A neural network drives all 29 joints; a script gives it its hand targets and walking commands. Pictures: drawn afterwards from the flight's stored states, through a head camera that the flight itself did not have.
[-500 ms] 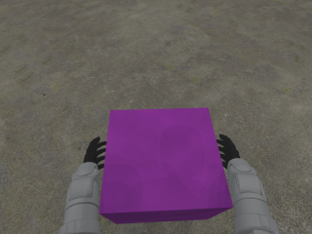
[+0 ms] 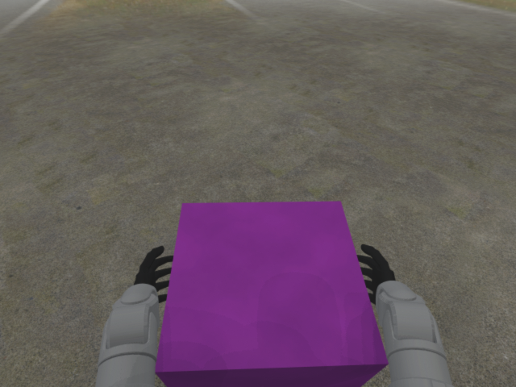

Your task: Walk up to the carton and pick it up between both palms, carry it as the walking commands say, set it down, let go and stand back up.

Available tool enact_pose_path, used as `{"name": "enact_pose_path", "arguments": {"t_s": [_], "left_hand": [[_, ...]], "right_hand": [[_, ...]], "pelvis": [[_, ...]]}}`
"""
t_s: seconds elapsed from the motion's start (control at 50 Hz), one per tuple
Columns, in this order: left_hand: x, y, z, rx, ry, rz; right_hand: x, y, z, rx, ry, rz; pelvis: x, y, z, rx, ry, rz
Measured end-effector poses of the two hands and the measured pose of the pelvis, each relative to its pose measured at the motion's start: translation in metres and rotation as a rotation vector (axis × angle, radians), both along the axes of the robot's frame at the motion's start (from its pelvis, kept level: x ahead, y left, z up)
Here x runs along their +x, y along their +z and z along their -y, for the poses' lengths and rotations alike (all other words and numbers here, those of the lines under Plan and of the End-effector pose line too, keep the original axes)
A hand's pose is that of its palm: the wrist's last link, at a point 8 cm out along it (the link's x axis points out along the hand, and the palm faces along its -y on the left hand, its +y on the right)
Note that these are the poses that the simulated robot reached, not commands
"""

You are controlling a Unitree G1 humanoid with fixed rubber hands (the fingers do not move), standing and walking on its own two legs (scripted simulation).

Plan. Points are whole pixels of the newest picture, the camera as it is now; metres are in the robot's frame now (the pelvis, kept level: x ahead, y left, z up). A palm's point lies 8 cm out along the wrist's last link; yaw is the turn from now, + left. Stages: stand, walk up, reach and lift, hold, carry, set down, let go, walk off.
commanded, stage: reach and lift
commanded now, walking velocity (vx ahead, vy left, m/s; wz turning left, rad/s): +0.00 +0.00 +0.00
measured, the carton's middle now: (263, 301) +0.31 +0.02 -0.03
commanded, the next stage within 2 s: hold in 1.24 s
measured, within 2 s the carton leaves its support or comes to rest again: neither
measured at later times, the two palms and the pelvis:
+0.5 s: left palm (156, 282) +0.28 +0.20 +0.05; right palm (395, 296) +0.29 -0.18 +0.05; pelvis +0.00 +0.01 +0.00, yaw +0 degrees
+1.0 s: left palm (152, 288) +0.28 +0.20 +0.04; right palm (391, 300) +0.28 -0.18 +0.04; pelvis +0.01 +0.01 +0.00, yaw +1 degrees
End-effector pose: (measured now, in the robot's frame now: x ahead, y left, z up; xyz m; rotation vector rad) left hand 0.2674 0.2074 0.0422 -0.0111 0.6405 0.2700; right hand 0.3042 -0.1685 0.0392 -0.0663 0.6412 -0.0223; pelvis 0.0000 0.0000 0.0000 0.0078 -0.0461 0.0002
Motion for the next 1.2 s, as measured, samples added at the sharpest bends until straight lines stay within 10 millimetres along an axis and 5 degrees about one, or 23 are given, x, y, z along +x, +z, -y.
{"name": "enact_pose_path", "arguments": {"t_s": [0.6,1.2], "left_hand": [[0.019,0.003,0.010,-0.011,-0.083,-0.007],[0.005,0.002,0.007,-0.006,-0.072,-0.001]], "right_hand": [[-0.014,0.006,0.012,0.010,-0.103,-0.008],[-0.024,0.002,0.009,0.018,-0.095,-0.002]], "pelvis": [[0.004,0.001,-0.008,-0.005,0.004,0.028],[0.005,0.001,-0.006,-0.006,0.015,0.038]]}}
